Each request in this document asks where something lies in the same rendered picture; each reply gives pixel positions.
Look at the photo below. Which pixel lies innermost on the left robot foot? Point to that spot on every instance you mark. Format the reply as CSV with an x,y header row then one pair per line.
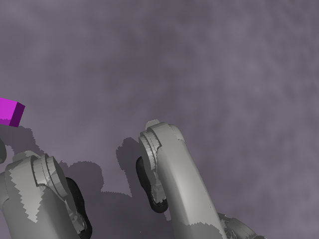
x,y
79,203

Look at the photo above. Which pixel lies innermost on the cube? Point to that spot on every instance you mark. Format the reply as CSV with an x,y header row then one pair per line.
x,y
10,112

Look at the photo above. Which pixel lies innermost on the right robot foot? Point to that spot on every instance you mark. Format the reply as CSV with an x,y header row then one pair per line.
x,y
145,183

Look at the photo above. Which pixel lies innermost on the right robot hand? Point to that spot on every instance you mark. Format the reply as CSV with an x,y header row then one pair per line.
x,y
235,228

